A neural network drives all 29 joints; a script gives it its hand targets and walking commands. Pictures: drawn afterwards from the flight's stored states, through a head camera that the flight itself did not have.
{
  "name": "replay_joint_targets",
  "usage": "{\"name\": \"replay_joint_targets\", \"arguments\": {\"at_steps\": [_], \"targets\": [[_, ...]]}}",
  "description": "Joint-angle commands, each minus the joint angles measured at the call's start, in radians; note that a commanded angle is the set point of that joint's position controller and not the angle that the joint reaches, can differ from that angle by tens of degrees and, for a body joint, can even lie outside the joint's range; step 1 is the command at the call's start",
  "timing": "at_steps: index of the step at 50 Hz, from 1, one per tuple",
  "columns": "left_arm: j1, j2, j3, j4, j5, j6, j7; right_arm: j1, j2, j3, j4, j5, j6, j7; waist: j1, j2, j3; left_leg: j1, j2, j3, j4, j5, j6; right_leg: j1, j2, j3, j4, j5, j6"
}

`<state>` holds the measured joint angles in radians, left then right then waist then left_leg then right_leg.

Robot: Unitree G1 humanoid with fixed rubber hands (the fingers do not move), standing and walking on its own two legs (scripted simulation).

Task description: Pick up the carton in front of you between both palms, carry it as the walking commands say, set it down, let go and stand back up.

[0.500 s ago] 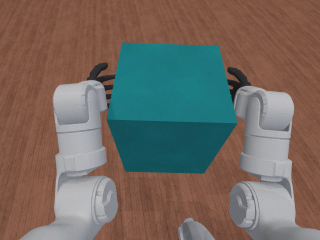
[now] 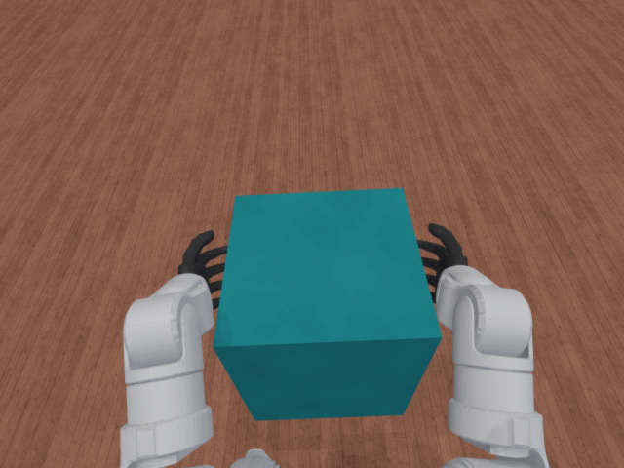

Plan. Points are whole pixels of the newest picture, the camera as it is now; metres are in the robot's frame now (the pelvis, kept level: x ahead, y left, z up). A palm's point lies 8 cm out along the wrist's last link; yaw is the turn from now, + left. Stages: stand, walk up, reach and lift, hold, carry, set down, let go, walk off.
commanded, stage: carry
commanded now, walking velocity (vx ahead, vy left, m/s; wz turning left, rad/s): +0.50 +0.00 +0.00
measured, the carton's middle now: (324, 311) +0.34 +0.01 +0.00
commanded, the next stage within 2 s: none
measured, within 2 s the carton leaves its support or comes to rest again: neither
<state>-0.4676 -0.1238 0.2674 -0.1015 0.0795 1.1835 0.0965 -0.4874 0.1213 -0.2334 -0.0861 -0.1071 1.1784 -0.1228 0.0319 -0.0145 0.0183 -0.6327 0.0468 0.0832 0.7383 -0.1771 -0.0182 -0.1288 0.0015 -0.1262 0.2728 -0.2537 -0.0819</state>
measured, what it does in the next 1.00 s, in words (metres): walks ahead: left foot, then right foot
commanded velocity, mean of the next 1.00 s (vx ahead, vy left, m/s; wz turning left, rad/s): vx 0.13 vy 0.00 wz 0.00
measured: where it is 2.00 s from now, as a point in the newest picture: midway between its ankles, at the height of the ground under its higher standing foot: (328, 405)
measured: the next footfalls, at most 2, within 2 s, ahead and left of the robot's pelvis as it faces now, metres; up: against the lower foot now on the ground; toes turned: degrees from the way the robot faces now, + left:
left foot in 0.14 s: +0.27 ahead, +0.11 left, +0.00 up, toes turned +8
right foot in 0.56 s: +0.52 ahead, -0.11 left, +0.00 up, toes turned -14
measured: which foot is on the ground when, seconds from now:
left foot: up 0.00-0.12, down 0.14-0.60, up 0.62-0.70, down 0.72-1.00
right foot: down 0.00-0.16, up 0.18-0.54, down 0.56-1.00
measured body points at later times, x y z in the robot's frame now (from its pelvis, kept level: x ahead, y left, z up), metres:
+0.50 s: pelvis +0.31 +0.02 -0.01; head +0.28 +0.02 +0.44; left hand +0.59 +0.15 +0.08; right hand +0.58 -0.15 +0.08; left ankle +0.23 +0.11 -0.75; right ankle +0.45 -0.11 -0.72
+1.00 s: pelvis +0.44 +0.00 -0.02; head +0.40 +0.00 +0.43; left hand +0.72 +0.15 +0.05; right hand +0.72 -0.15 +0.05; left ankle +0.33 +0.11 -0.75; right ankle +0.48 -0.10 -0.75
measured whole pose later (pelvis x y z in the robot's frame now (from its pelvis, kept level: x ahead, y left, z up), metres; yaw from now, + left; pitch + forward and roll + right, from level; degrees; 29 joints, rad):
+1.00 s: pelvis +0.44 +0.00 -0.02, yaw +0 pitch +4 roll -1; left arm -0.17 -0.13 0.12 -0.15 0.15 1.12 0.05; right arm -0.18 0.14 -0.13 -0.15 -0.16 1.12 -0.07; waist 0.01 0.02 -0.17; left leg -0.14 0.06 0.10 0.53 -0.44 -0.02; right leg -0.39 -0.06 -0.24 0.56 -0.22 -0.04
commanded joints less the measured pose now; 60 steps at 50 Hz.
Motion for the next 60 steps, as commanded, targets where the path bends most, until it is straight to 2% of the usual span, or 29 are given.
{"name": "replay_joint_targets", "arguments": {"at_steps": [1,3,5,6,7,8,9,10,12,13,15,17,19,23,25,27,28,29,30,31,33,35,37,39,42,45,48,53,60], "targets": [[-0.552,-1.02,-0.805,-0.178,-0.406,-0.007,-0.255,-0.497,1.042,0.789,-0.156,0.355,-0.022,0.2,0.001,-0.144,-0.465,-0.014,-0.042,0.076,-0.152,0.115,0.006,0.459,-0.205,0.092,0.077,0.879,-0.036],[-0.43,-0.969,-0.818,-0.216,-0.377,-0.006,-0.252,-0.408,1.006,0.823,-0.212,0.368,-0.012,0.216,-0.002,-0.151,-0.436,0.079,-0.069,0.117,-0.276,0.176,0.019,0.436,-0.188,0.043,0.105,0.933,-0.019],[-0.307,-0.92,-0.824,-0.228,-0.341,0.0,-0.254,-0.309,0.969,0.837,-0.23,0.375,0.002,0.238,-0.015,-0.153,-0.453,0.318,-0.104,0.173,-0.382,0.229,0.041,0.338,-0.173,-0.008,0.235,0.992,0.01],[-0.263,-0.916,-0.828,-0.218,-0.333,0.006,-0.257,-0.263,0.945,0.835,-0.229,0.372,0.01,0.249,-0.032,-0.125,-0.483,0.516,-0.09,0.174,-0.401,0.226,0.051,0.214,-0.158,-0.035,0.342,0.883,0.036],[-0.231,-0.902,-0.826,-0.212,-0.328,0.012,-0.26,-0.22,0.937,0.836,-0.232,0.377,0.021,0.262,-0.049,-0.057,-0.527,0.74,0.058,0.025,-0.356,0.186,0.074,0.018,-0.151,-0.017,0.505,0.556,0.06],[-0.216,-0.903,-0.836,-0.221,-0.336,0.028,-0.264,-0.194,0.914,0.819,-0.209,0.369,0.028,0.271,-0.048,0.154,-0.613,0.995,0.338,-0.389,-0.307,0.24,0.216,-0.283,-0.061,0.019,0.752,0.145,0.09],[-0.196,-0.891,-0.838,-0.232,-0.336,0.036,-0.268,-0.132,0.923,0.815,-0.169,0.371,0.027,0.279,-0.059,0.268,-0.565,1.03,0.393,-0.585,-0.416,0.21,0.321,-0.525,0.045,0.058,0.945,-0.231,0.094],[-0.185,-0.9,-0.843,-0.23,-0.333,0.035,-0.271,-0.113,0.944,0.81,-0.184,0.373,0.027,0.288,-0.053,0.214,-0.507,0.972,0.377,-0.515,-0.436,0.211,0.313,-0.599,-0.018,0.123,1.022,-0.234,0.075],[-0.22,-0.941,-0.853,-0.236,-0.352,0.026,-0.277,-0.167,0.977,0.82,-0.221,0.396,0.027,0.298,-0.049,0.063,-0.414,0.776,0.321,-0.337,-0.473,0.246,0.229,-0.557,-0.094,0.137,0.908,-0.14,0.066],[-0.216,-0.953,-0.856,-0.235,-0.356,0.022,-0.276,-0.189,0.981,0.828,-0.236,0.409,0.028,0.301,-0.044,0.054,-0.389,0.692,0.296,-0.271,-0.512,0.153,0.19,-0.513,-0.116,0.132,0.818,-0.103,0.069],[-0.188,-0.964,-0.861,-0.224,-0.353,0.017,-0.271,-0.189,0.971,0.836,-0.248,0.425,0.028,0.306,-0.043,0.094,-0.356,0.602,0.257,-0.164,-0.56,0.094,0.162,-0.448,-0.101,0.074,0.689,-0.059,0.086],[-0.151,-0.961,-0.864,-0.216,-0.344,0.015,-0.262,-0.164,0.951,0.836,-0.247,0.428,0.029,0.311,-0.04,0.126,-0.322,0.574,0.232,-0.08,-0.56,0.204,0.161,-0.43,-0.088,0.029,0.559,-0.021,0.11],[-0.129,-0.948,-0.867,-0.223,-0.337,0.016,-0.253,-0.137,0.926,0.83,-0.247,0.426,0.031,0.314,-0.037,0.154,-0.304,0.56,0.2,0.005,-0.524,0.355,0.137,-0.395,-0.071,-0.015,0.435,0.048,0.117],[-0.154,-0.908,-0.877,-0.273,-0.349,0.031,-0.247,-0.118,0.883,0.814,-0.264,0.411,0.039,0.309,-0.042,0.171,-0.285,0.553,0.18,0.082,-0.458,0.515,0.107,-0.308,-0.044,-0.061,0.318,0.225,0.111],[-0.174,-0.872,-0.875,-0.273,-0.36,0.043,-0.247,-0.132,0.851,0.804,-0.258,0.398,0.048,0.3,-0.039,0.163,-0.275,0.542,0.165,0.104,-0.379,0.488,0.086,-0.234,-0.031,-0.085,0.25,0.28,0.107],[-0.175,-0.838,-0.866,-0.25,-0.359,0.055,-0.249,-0.135,0.818,0.792,-0.235,0.381,0.06,0.294,-0.027,0.118,-0.275,0.496,0.127,0.126,-0.247,0.447,0.033,-0.074,-0.031,-0.101,0.087,0.425,0.106],[-0.182,-0.82,-0.857,-0.239,-0.358,0.062,-0.251,-0.129,0.8,0.788,-0.215,0.372,0.066,0.292,-0.027,0.094,-0.311,0.434,0.113,0.122,-0.182,0.34,-0.004,0.058,-0.111,-0.04,0.097,0.602,0.098],[-0.188,-0.805,-0.844,-0.215,-0.352,0.068,-0.252,-0.147,0.794,0.791,-0.202,0.375,0.074,0.289,-0.025,-0.042,-0.391,0.328,0.064,0.092,-0.051,0.031,-0.035,0.237,-0.274,0.125,0.197,1.042,0.028],[-0.176,-0.818,-0.833,-0.176,-0.347,0.065,-0.253,-0.164,0.818,0.8,-0.204,0.39,0.083,0.287,-0.015,-0.17,-0.483,0.24,0.017,0.038,0.026,-0.257,-0.043,0.368,-0.374,0.246,0.212,1.142,-0.088],[-0.142,-0.846,-0.827,-0.158,-0.351,0.057,-0.256,-0.174,0.84,0.805,-0.21,0.399,0.084,0.289,-0.013,-0.199,-0.507,0.233,0.017,0.004,0.05,-0.412,-0.036,0.326,-0.392,0.3,0.142,0.98,-0.119],[-0.177,-0.919,-0.835,-0.186,-0.362,0.041,-0.262,-0.216,0.909,0.818,-0.21,0.417,0.069,0.298,-0.022,-0.134,-0.484,0.283,0.032,-0.03,-0.122,-0.44,-0.011,0.229,-0.352,0.254,0.067,0.683,-0.073],[-0.207,-0.968,-0.843,-0.213,-0.373,0.028,-0.267,-0.235,0.954,0.829,-0.225,0.419,0.049,0.3,-0.029,-0.132,-0.49,0.414,0.033,0.002,-0.323,-0.24,-0.006,0.145,-0.288,0.158,0.052,0.432,-0.003],[-0.214,-0.982,-0.859,-0.234,-0.376,0.014,-0.274,-0.23,0.974,0.845,-0.243,0.41,0.03,0.297,-0.03,-0.073,-0.484,0.447,0.073,-0.01,-0.37,-0.106,-0.012,0.124,-0.241,0.072,0.072,0.326,0.036],[-0.205,-0.98,-0.867,-0.217,-0.37,0.002,-0.277,-0.222,0.95,0.854,-0.255,0.392,0.023,0.296,-0.027,-0.018,-0.468,0.483,0.111,-0.02,-0.32,0.044,-0.018,0.1,-0.212,0.051,0.15,0.509,0.041],[-0.148,-0.933,-0.87,-0.174,-0.343,-0.008,-0.272,-0.147,0.915,0.848,-0.203,0.371,0.01,0.298,-0.03,0.0,-0.461,0.467,0.113,-0.015,-0.27,0.204,-0.011,0.09,-0.204,0.04,0.23,0.652,0.033],[-0.136,-0.896,-0.862,-0.133,-0.312,-0.03,-0.268,-0.113,0.882,0.825,-0.142,0.337,-0.014,0.3,-0.03,0.031,-0.436,0.466,0.115,-0.02,-0.241,0.343,-0.002,0.037,-0.189,0.019,0.283,0.671,0.03],[-0.142,-0.875,-0.836,-0.078,-0.278,-0.068,-0.269,-0.109,0.865,0.791,-0.076,0.303,-0.054,0.304,-0.03,0.049,-0.405,0.46,0.121,-0.028,-0.231,0.415,0.007,-0.013,-0.177,0.003,0.312,0.612,0.035],[-0.189,-0.891,-0.827,-0.061,-0.262,-0.147,-0.272,-0.157,0.873,0.775,-0.069,0.285,-0.137,0.309,-0.029,0.055,-0.378,0.453,0.124,-0.038,-0.231,0.411,0.019,-0.043,-0.172,-0.001,0.322,0.484,0.047],[-0.157,-0.844,-0.739,0.028,-0.173,-0.266,-0.269,-0.146,0.83,0.7,0.013,0.205,-0.259,0.305,-0.032,0.033,-0.377,0.437,0.114,-0.042,-0.237,0.317,0.029,-0.025,-0.179,0.006,0.311,0.461,0.054]]}}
